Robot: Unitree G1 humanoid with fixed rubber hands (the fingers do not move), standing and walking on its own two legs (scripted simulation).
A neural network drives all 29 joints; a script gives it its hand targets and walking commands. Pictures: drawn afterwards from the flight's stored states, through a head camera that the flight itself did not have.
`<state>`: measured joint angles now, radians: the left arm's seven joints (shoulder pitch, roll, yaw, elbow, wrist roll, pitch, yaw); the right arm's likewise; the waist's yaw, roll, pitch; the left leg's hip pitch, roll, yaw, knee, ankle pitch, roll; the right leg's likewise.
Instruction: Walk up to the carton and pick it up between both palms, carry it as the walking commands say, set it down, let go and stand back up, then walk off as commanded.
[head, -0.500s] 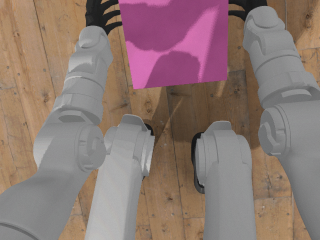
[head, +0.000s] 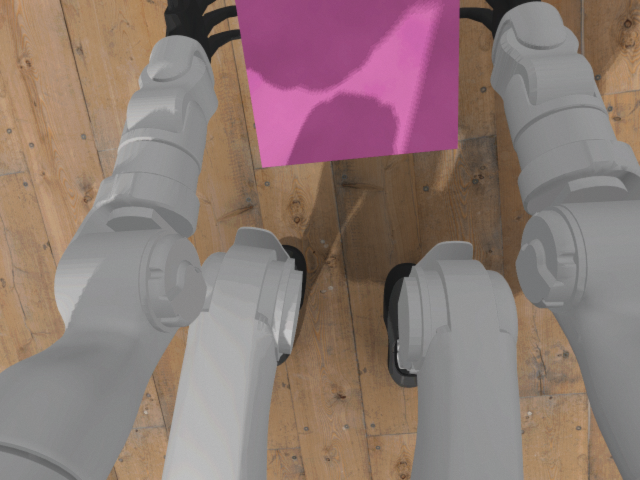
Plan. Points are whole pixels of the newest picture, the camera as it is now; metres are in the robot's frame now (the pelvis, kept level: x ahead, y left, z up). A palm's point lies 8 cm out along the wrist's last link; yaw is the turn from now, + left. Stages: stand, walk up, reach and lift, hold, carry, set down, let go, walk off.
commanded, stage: set down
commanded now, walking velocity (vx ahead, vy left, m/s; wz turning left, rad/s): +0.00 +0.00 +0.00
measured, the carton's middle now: (348, 42) +0.53 +0.01 -0.26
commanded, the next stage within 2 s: none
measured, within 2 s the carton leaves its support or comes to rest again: rests again in 0.62 s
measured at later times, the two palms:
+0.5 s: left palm (189, 41) +0.51 +0.17 -0.17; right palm (506, 12) +0.54 -0.14 -0.18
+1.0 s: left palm (195, 53) +0.50 +0.17 -0.18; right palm (505, 37) +0.52 -0.15 -0.20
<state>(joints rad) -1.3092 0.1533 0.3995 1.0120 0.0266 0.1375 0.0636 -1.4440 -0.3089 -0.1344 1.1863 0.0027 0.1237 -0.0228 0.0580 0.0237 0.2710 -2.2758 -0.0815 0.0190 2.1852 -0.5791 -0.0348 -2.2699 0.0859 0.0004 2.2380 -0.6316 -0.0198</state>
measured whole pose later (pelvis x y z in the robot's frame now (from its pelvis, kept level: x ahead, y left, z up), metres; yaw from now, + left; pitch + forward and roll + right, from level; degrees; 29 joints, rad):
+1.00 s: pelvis +0.00 +0.00 -0.01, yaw +0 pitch +36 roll +3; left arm -1.37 0.21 0.29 1.20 -0.12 0.01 0.09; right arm -1.43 -0.35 -0.04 1.25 0.09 0.03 -0.05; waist 0.07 0.04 0.33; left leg -2.28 -0.06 0.03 2.22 -0.58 -0.02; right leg -2.27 0.05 -0.01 2.27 -0.63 -0.03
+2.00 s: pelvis +0.00 +0.01 +0.08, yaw +0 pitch +45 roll +1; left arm -1.12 0.21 0.26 0.85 -0.15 0.12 0.14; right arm -1.26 -0.41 -0.15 1.05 0.11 0.12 0.00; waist 0.07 0.02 0.02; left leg -2.17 -0.05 0.03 1.90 -0.52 0.01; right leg -2.15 0.02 -0.01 1.95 -0.58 -0.03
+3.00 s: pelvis +0.06 +0.01 +0.31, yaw -2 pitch +44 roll +1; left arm -0.78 0.12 0.33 0.73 0.07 0.09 0.02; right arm -0.92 -0.27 -0.28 0.88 -0.10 0.10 0.04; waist 0.07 0.01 -0.13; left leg -1.43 -0.04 -0.01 0.95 -0.29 0.01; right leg -1.42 0.04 0.03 0.98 -0.33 -0.01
